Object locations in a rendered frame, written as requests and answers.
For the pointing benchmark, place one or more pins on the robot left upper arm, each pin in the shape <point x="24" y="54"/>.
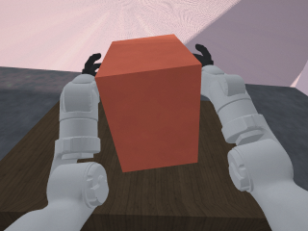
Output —
<point x="73" y="192"/>

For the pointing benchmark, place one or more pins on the robot right upper arm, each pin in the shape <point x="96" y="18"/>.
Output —
<point x="263" y="169"/>

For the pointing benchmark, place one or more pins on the right robot forearm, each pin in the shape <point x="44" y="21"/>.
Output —
<point x="241" y="123"/>

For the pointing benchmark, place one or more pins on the carton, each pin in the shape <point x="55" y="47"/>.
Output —
<point x="150" y="89"/>

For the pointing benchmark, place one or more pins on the robot right hand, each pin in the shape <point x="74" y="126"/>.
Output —
<point x="206" y="59"/>

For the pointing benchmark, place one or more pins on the robot left hand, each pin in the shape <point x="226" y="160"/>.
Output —
<point x="90" y="65"/>

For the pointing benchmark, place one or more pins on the pedestal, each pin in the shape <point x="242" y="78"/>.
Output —
<point x="190" y="197"/>

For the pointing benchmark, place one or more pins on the left robot forearm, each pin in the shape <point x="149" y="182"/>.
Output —
<point x="78" y="133"/>

